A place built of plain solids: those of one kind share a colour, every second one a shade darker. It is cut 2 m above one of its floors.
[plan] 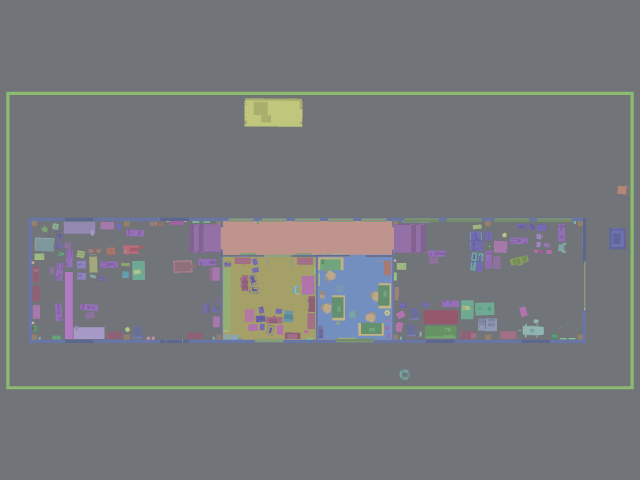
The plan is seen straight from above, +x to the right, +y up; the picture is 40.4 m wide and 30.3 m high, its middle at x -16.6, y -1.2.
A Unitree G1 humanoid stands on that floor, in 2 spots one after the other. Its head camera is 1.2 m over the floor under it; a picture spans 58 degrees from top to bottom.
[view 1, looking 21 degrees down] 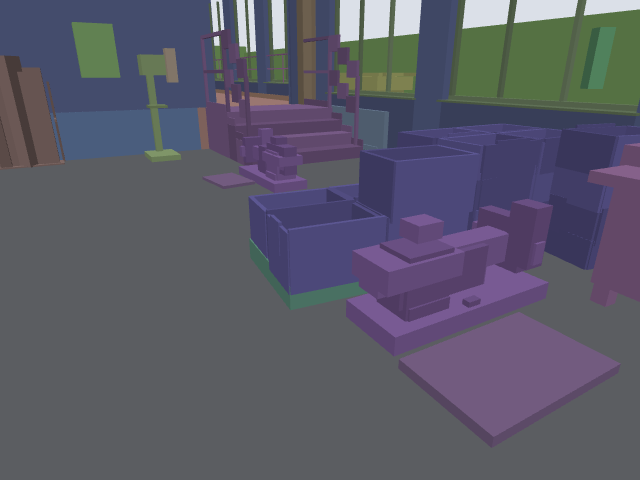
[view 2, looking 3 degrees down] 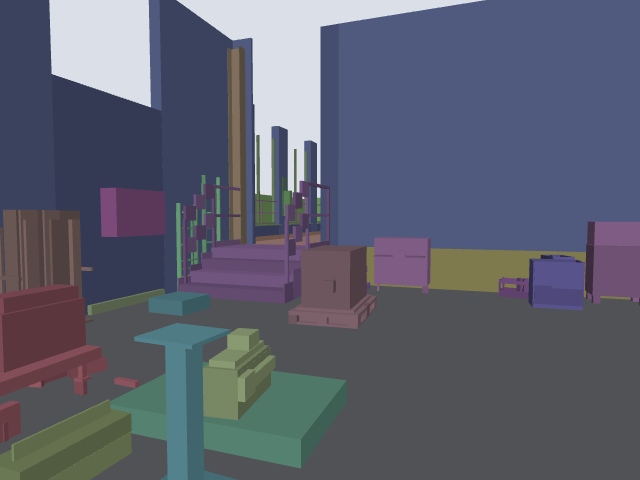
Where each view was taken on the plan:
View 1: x -4.50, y -4.10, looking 150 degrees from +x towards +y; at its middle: euro_bin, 2.27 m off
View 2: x -30.30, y -4.50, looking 20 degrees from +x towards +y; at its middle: raised_floor_corridor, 9.95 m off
